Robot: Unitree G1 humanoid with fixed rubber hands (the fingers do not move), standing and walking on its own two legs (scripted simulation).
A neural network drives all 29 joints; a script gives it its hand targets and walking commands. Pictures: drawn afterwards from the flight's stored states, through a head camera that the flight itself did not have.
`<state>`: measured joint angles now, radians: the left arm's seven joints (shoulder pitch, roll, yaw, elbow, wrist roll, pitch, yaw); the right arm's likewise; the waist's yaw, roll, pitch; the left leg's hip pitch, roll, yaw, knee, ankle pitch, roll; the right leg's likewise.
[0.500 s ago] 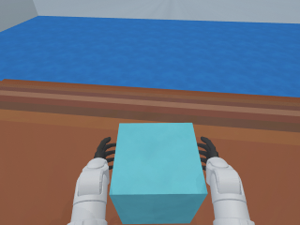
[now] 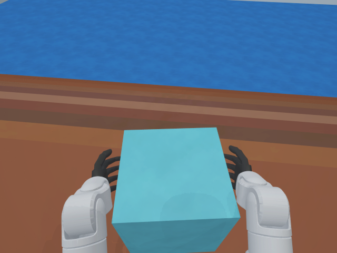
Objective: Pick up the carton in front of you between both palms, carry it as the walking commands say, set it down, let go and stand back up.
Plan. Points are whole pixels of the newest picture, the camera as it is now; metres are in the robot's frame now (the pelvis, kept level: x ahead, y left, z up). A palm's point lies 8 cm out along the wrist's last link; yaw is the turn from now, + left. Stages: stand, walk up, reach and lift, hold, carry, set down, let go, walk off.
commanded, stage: carry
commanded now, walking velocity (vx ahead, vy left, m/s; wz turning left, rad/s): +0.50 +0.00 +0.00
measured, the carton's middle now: (172, 194) +0.27 +0.01 +0.01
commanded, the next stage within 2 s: none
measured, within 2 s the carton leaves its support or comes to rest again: neither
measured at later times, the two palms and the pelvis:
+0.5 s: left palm (129, 101) +0.55 +0.15 +0.07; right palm (222, 95) +0.59 -0.15 +0.07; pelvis +0.31 -0.03 +0.01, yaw +5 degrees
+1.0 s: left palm (133, 35) +0.99 +0.19 +0.10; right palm (199, 37) +0.97 -0.11 +0.10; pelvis +0.61 +0.05 +0.00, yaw +1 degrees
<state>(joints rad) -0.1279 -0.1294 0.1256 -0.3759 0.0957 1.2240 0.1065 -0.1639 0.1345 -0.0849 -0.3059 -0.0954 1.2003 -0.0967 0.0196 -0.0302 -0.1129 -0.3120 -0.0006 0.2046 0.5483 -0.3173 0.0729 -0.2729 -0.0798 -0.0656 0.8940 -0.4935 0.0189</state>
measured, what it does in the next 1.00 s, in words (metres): walks ahead: right foot, then left foot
